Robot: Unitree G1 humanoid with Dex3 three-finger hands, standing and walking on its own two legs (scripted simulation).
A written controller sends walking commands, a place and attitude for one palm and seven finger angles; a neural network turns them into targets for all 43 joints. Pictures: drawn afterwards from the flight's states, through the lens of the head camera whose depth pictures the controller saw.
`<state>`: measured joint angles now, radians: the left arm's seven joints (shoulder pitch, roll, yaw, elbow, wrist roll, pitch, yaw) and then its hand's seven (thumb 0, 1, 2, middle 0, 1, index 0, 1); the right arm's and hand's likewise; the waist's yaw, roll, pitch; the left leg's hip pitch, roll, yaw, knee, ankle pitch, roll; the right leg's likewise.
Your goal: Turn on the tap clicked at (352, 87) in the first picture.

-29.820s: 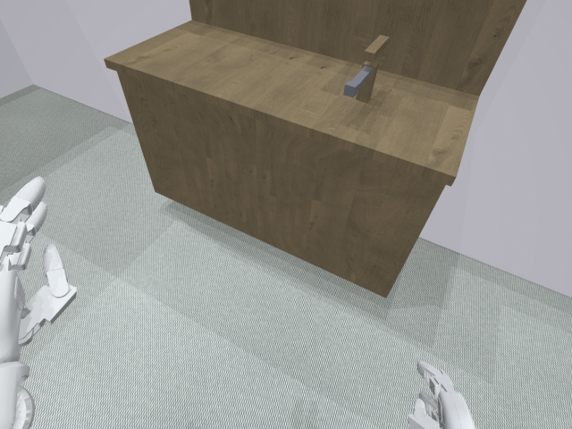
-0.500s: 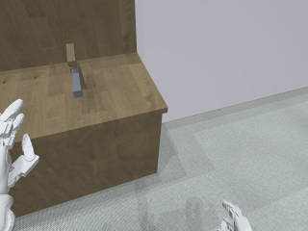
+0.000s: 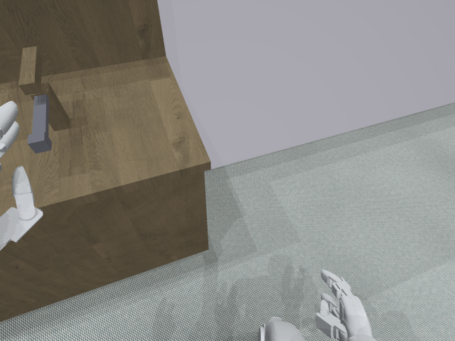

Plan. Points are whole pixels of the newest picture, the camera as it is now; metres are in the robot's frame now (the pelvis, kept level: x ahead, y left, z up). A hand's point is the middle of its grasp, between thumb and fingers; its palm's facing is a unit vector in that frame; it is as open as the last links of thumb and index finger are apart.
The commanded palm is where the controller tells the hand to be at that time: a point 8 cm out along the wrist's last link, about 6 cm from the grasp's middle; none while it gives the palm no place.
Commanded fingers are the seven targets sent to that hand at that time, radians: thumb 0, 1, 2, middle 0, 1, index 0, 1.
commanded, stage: come to a stop and stand still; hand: left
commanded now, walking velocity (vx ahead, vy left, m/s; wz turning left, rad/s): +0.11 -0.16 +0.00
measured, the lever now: (40, 142) +0.43 +0.39 +0.06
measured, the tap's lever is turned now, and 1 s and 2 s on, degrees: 0 0 0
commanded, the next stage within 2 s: look again from close up in 1.96 s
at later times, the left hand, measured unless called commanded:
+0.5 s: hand (79, 184) +0.26 +0.20 +0.19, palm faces +0.47 -0.78 -0.42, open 7.4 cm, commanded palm +0.21 +0.23 +0.19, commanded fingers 0.00 0.90 0.90 -0.20 -0.30 -0.20 -0.30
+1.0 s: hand (75, 208) +0.25 +0.22 +0.15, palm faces +0.22 -0.86 -0.45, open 7.4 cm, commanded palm +0.19 +0.27 +0.19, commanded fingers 0.00 0.90 0.90 -0.20 -0.30 -0.20 -0.30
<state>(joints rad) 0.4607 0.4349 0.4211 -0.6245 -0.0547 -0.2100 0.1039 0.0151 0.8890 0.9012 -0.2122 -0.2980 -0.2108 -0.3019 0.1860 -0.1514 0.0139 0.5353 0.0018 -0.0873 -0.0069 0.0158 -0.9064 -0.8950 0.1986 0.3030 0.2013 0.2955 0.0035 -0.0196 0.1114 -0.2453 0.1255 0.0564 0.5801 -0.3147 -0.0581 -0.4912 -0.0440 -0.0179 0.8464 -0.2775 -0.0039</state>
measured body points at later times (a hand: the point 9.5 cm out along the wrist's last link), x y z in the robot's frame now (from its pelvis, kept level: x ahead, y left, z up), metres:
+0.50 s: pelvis +0.06 -0.05 +0.00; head +0.07 -0.05 +0.45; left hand +0.23 +0.24 +0.22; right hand +0.26 -0.27 -0.06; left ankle +0.07 +0.05 -0.73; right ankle +0.09 -0.16 -0.73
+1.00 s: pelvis +0.02 -0.01 +0.01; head +0.05 +0.03 +0.45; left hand +0.23 +0.26 +0.18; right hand +0.16 -0.24 -0.07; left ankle +0.06 +0.06 -0.73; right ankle +0.09 -0.16 -0.73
